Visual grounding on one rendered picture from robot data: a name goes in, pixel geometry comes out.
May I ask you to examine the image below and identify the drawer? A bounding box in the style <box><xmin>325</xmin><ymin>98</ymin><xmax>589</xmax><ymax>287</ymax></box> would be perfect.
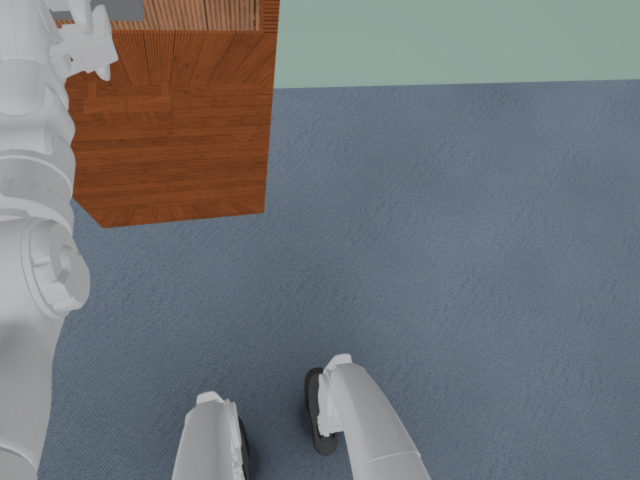
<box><xmin>54</xmin><ymin>0</ymin><xmax>261</xmax><ymax>31</ymax></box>

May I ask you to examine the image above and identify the robot left upper arm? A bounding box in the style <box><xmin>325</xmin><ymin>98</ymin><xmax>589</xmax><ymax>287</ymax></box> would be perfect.
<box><xmin>0</xmin><ymin>216</ymin><xmax>90</xmax><ymax>480</ymax></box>

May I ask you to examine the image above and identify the robot shin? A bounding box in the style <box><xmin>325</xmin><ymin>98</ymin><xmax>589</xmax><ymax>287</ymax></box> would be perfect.
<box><xmin>317</xmin><ymin>354</ymin><xmax>366</xmax><ymax>435</ymax></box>
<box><xmin>185</xmin><ymin>391</ymin><xmax>245</xmax><ymax>480</ymax></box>

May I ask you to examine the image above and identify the left robot hand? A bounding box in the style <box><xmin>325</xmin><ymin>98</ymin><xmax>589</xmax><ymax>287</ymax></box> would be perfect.
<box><xmin>0</xmin><ymin>0</ymin><xmax>118</xmax><ymax>86</ymax></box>

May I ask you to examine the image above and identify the left robot forearm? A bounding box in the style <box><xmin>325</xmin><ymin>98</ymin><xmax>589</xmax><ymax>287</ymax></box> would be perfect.
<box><xmin>0</xmin><ymin>59</ymin><xmax>76</xmax><ymax>236</ymax></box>

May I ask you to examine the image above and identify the handle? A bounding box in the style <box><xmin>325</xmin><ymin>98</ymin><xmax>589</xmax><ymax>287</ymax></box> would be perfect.
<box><xmin>49</xmin><ymin>0</ymin><xmax>144</xmax><ymax>21</ymax></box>
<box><xmin>83</xmin><ymin>96</ymin><xmax>175</xmax><ymax>126</ymax></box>

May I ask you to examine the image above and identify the left robot shin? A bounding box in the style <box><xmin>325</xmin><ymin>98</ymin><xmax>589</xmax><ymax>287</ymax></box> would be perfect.
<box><xmin>185</xmin><ymin>391</ymin><xmax>245</xmax><ymax>480</ymax></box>

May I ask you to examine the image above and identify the cabinet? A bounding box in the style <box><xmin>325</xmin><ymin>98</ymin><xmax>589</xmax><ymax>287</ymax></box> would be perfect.
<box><xmin>64</xmin><ymin>0</ymin><xmax>280</xmax><ymax>228</ymax></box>

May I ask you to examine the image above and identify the right robot shin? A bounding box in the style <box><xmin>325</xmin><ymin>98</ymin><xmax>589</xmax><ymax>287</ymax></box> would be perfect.
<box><xmin>317</xmin><ymin>354</ymin><xmax>366</xmax><ymax>435</ymax></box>

